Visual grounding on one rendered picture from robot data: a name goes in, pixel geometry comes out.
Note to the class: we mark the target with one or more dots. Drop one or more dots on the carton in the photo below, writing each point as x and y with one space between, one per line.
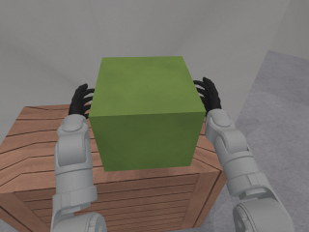
146 113

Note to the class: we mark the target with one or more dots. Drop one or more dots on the right robot upper arm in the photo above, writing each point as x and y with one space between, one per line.
261 215

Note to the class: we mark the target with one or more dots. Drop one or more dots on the robot left forearm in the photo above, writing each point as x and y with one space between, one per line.
73 172

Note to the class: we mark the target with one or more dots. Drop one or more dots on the robot right forearm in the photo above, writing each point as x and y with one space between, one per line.
244 178

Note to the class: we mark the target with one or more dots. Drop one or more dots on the left robot upper arm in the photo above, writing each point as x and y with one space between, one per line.
90 222

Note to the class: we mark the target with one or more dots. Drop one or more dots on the robot left hand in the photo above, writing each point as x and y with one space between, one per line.
77 102

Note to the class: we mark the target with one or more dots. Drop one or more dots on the robot right hand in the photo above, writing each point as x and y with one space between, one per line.
210 97

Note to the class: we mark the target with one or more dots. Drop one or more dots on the pedestal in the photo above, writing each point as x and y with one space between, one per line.
140 200

